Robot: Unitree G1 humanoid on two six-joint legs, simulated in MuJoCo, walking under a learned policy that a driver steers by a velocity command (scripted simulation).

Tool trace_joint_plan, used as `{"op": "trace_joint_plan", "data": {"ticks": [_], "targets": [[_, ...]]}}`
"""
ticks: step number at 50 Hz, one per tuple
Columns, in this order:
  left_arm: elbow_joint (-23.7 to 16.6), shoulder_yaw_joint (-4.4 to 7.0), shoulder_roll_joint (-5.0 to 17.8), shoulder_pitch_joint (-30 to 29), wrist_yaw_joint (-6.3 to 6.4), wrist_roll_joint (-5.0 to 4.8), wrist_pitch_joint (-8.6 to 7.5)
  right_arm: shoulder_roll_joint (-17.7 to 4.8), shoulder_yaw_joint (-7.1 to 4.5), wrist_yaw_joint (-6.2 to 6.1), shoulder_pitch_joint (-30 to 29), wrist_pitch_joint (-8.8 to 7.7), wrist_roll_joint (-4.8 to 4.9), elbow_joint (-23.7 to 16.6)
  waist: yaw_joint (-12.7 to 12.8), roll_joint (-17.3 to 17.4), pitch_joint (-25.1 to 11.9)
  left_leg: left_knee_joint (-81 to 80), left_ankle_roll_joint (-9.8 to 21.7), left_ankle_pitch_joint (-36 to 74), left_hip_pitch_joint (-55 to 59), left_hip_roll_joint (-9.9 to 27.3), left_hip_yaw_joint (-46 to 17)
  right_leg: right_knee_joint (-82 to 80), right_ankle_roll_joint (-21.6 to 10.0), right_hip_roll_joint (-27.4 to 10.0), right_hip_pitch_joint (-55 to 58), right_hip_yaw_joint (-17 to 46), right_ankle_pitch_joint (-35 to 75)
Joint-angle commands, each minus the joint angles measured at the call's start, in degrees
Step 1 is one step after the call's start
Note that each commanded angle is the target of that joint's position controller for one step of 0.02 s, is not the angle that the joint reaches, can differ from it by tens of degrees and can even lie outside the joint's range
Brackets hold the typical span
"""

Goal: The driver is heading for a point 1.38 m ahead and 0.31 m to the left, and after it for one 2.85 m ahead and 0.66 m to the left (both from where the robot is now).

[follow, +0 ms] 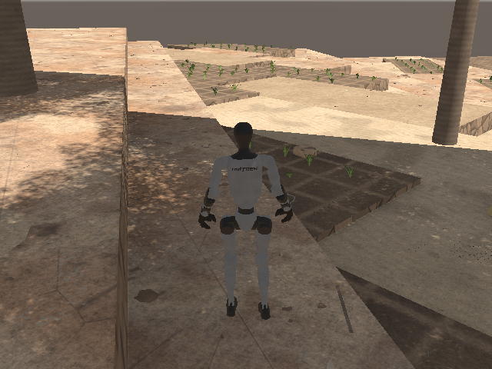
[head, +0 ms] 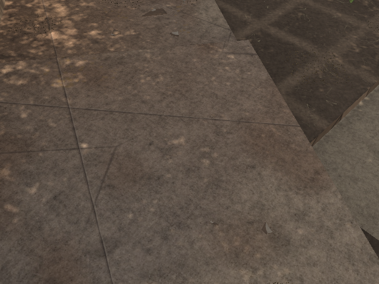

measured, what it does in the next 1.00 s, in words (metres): walks ahead, turning left: right foot, then left foot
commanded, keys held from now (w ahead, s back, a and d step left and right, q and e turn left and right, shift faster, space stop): w+q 0.38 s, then q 0.36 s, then no key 0.24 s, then e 0.02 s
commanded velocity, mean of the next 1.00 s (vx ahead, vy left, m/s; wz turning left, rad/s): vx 0.28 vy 0.00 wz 0.45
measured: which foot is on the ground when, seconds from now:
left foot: down 0.00-0.38, up 0.40-0.78, down 0.80-1.00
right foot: up 0.00-0.34, down 0.36-0.80, up 0.82-1.00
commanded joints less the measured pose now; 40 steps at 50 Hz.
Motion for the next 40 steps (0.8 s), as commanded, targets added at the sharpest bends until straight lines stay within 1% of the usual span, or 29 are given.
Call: {"op": "trace_joint_plan", "data": {"ticks": [1,2,3,4,6,8,9,11,14,15,16,17,18,19,20,21,22,23,24,25,26,27,29,31,34,36,38,39,40], "targets": [[-7.98,1.62,7.05,-8.04,-0.13,-0.59,-3.73,-9.29,-2.48,-0.32,9.43,-0.44,-0.63,-1.97,-4.91,9.53,3.49,-17.97,14.32,-11.41,25.04,19.41,-34.53,17.43,0.05,-3.37,-34.79,1.35,1.93],[-8.31,1.58,6.57,-9.15,-0.47,0.35,-4.14,-8.83,-2.30,-0.62,8.39,-0.01,-0.58,-2.28,-4.33,7.29,4.38,-18.11,13.51,-5.27,23.56,17.94,-31.11,15.14,0.37,-4.23,-34.87,0.92,5.28],[-8.36,1.71,6.16,-9.85,-0.70,1.15,-4.29,-7.95,-1.85,-1.02,7.67,0.38,-0.60,-2.57,-3.52,6.64,4.25,-18.36,12.37,0.97,21.38,16.06,-27.44,12.06,0.87,-5.08,-32.32,0.77,8.02],[-8.36,1.53,5.28,-10.13,-0.94,1.40,-4.32,-7.57,-1.65,-1.36,7.46,0.81,-0.40,-2.54,-2.94,7.37,4.03,-18.90,11.74,5.59,19.14,14.40,-24.66,8.74,1.75,-4.90,-29.50,-0.12,9.59],[-8.33,0.88,3.34,-11.90,-1.22,1.33,-4.12,-8.00,-1.72,-2.24,7.44,1.42,-0.11,-2.18,-2.79,7.98,3.94,-19.23,11.12,13.14,15.16,11.98,-19.74,1.87,3.74,-3.52,-25.14,-2.35,12.68],[-8.69,0.03,1.36,-15.57,-1.40,1.07,-4.10,-9.11,-2.13,-3.00,7.98,1.83,0.04,-1.63,-3.70,8.10,4.37,-18.79,9.72,15.89,10.17,9.71,-16.03,-6.78,4.81,-1.89,-18.96,-3.34,18.62],[-8.97,-0.16,0.97,-17.58,-1.55,0.84,-4.16,-9.56,-2.31,-3.22,8.77,2.03,0.13,-1.26,-4.40,8.47,4.61,-18.41,9.13,15.82,8.31,9.16,-15.38,-10.63,5.07,-1.10,-16.19,-3.44,21.62],[-9.32,0.10,1.78,-20.31,-1.76,0.20,-4.19,-10.16,-2.58,-3.38,10.79,2.33,0.45,-0.54,-5.31,8.97,4.57,-17.63,8.52,14.62,6.77,9.76,-16.68,-15.19,5.21,0.14,-11.88,-3.06,25.33],[-9.33,1.20,4.31,-20.36,-1.63,-0.41,-4.35,-10.51,-2.95,-3.57,11.09,2.57,1.12,-0.14,-4.00,9.81,4.38,-15.27,6.77,13.52,8.87,12.03,-20.91,-19.30,3.73,-0.36,-7.49,-0.39,25.63],[-9.13,1.62,5.11,-19.35,-1.49,-0.51,-4.44,-10.60,-3.13,-3.58,10.66,2.70,1.07,-0.16,-3.09,10.30,4.13,-13.80,6.18,15.00,9.71,12.56,-21.81,-19.97,2.89,-0.60,-5.65,-0.28,23.91],[-8.49,2.26,6.13,-16.50,-1.24,-0.51,-4.56,-10.41,-3.19,-3.52,9.91,2.84,0.93,-0.36,-1.25,10.61,2.90,-10.80,5.36,19.16,9.78,12.09,-21.71,-21.28,1.64,-0.51,-1.31,-0.90,22.62],[-7.17,3.24,7.59,-11.07,-0.77,-0.23,-4.63,-9.34,-2.89,-3.34,9.26,2.89,0.64,-0.78,1.75,10.01,-0.50,-4.12,3.82,24.66,8.75,9.38,-19.93,-23.18,-0.05,-0.79,6.88,-1.68,22.44],[-6.11,4.13,9.78,-2.46,-0.21,0.48,-4.60,-6.85,-2.01,-3.02,8.31,2.88,-0.28,-2.18,5.90,7.49,-8.35,9.15,2.07,20.44,2.92,6.33,-17.85,-21.38,-3.39,-7.06,21.11,3.48,20.02],[-4.93,5.11,14.52,4.87,0.11,1.57,-3.94,-0.73,-0.24,-3.06,14.41,2.42,-0.50,-3.56,4.83,-7.37,-18.54,29.82,-1.54,-4.99,-14.19,-1.56,-11.32,-22.29,-10.60,-21.52,41.76,24.79,12.19],[-4.28,4.53,12.28,4.18,-0.51,1.39,-3.47,-3.43,-0.34,-3.11,17.58,2.09,1.32,-3.96,2.90,-17.07,-19.25,40.86,-2.84,-18.73,-23.93,-1.00,-10.64,-29.92,-14.87,-27.59,41.16,42.48,6.33],[-5.32,3.32,7.40,-0.27,-0.23,1.17,-3.20,-8.64,-1.88,-3.28,13.14,2.50,1.80,-3.38,3.07,-8.62,-9.68,44.98,-3.60,-14.27,-26.31,2.32,-10.73,-30.36,-13.10,-25.27,32.86,34.07,11.24],[-5.51,2.64,5.15,-3.39,-0.01,1.21,-2.80,-9.88,-2.30,-3.37,8.46,3.04,0.99,-4.11,2.68,-3.21,-4.22,44.67,-4.25,-10.68,-24.73,4.25,-8.42,-29.17,-11.67,-22.86,25.07,22.72,24.41],[-5.02,2.17,3.76,-5.75,-0.19,1.35,-2.54,-9.40,-2.54,-3.46,6.55,3.57,0.09,-4.58,1.18,-0.69,-1.35,42.96,-4.88,-9.45,-22.30,5.49,-7.49,-29.13,-10.88,-20.15,18.58,15.47,36.37],[-4.50,1.93,2.98,-7.68,-0.28,1.56,-2.50,-8.77,-2.84,-3.35,6.32,4.27,-0.17,-4.91,-0.55,-1.81,0.05,40.66,-5.16,-8.80,-19.88,6.85,-7.04,-29.65,-10.15,-18.16,13.98,10.10,42.52],[-3.87,2.01,3.23,-8.80,-0.27,1.62,-2.66,-7.22,-2.62,-3.17,7.01,4.97,0.05,-4.89,-1.55,-3.35,0.76,38.78,-5.44,-7.92,-17.23,7.27,-5.87,-31.09,-9.81,-16.87,10.28,6.32,44.19],[-3.15,2.20,3.65,-9.51,-0.21,1.47,-2.91,-5.62,-2.24,-3.06,6.92,5.50,0.14,-5.20,-1.96,-4.21,1.31,36.42,-5.88,-7.10,-16.30,7.15,-4.61,-32.52,-10.40,-16.52,8.19,3.93,45.79],[-2.40,2.55,4.71,-10.04,-0.05,1.29,-3.00,-4.71,-1.94,-3.01,5.63,5.83,-0.03,-6.16,-2.06,-4.44,2.05,33.28,-6.41,-5.84,-16.61,7.27,-3.99,-33.76,-11.11,-16.84,7.26,2.16,47.20],[-1.28,3.26,6.80,-10.89,0.44,1.02,-2.62,-3.84,-1.45,-2.62,3.59,6.04,-0.46,-7.41,-1.99,-3.77,1.21,26.44,-6.56,-0.66,-16.04,7.82,-3.37,-34.42,-11.63,-17.34,8.02,-0.93,48.37],[-0.75,3.42,7.58,-12.11,0.94,0.57,-1.81,-3.84,-1.20,-1.75,1.77,5.87,-0.52,-7.91,-1.47,-2.99,-0.29,19.52,-5.91,6.82,-12.69,7.55,-2.05,-34.31,-10.88,-16.58,8.38,-4.86,47.68],[0.48,3.66,8.86,-11.77,1.10,-0.32,-0.97,-4.95,-1.52,-0.45,-2.19,5.89,-0.43,-9.58,-0.30,-2.35,-0.49,11.60,-4.42,11.33,-9.35,6.76,-0.61,-32.49,-9.22,-16.42,9.93,-8.12,44.59],[1.17,4.08,10.14,-11.00,0.87,-1.17,-0.54,-6.26,-2.11,0.15,-4.12,6.28,-0.44,-11.11,-0.02,-2.21,-0.13,8.15,-3.01,8.78,-8.60,6.18,0.15,-29.52,-8.35,-17.50,11.81,-8.42,42.88],[1.60,4.32,10.86,-10.44,0.77,-2.04,-0.06,-7.15,-2.77,0.32,-4.05,6.55,-0.60,-12.08,-0.76,-1.92,-0.45,3.03,-1.03,6.94,-5.31,4.41,1.53,-23.88,-6.93,-17.55,12.56,-8.84,43.37],[1.94,4.10,10.28,-10.03,0.77,-2.24,0.14,-8.07,-3.43,0.00,-1.53,6.40,-0.86,-11.69,-2.40,-0.44,-1.81,-1.89,0.52,10.33,0.49,2.33,2.48,-17.74,-5.31,-15.65,11.27,-10.37,44.08],[2.72,3.46,8.46,-6.53,0.59,-1.26,0.09,-11.68,-4.73,-0.89,2.39,6.26,-1.09,-11.06,-3.52,5.01,-4.88,-5.27,2.87,26.46,10.01,3.42,-0.75,-7.74,-2.00,-11.75,6.94,-12.61,38.28]]}}
Keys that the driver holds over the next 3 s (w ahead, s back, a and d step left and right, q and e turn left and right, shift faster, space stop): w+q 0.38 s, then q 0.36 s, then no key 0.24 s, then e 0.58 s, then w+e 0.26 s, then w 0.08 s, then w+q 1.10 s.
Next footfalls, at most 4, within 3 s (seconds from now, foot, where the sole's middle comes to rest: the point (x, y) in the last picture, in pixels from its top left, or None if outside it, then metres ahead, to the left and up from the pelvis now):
0.36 right None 0.36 -0.10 -0.77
0.80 left None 0.40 0.17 -0.77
1.14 right None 0.48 -0.06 -0.77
1.66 right None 0.43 -0.09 -0.77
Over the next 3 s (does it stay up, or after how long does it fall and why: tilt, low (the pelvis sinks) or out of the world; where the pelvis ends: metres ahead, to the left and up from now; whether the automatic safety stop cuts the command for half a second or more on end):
stays up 1.05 0.11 0.01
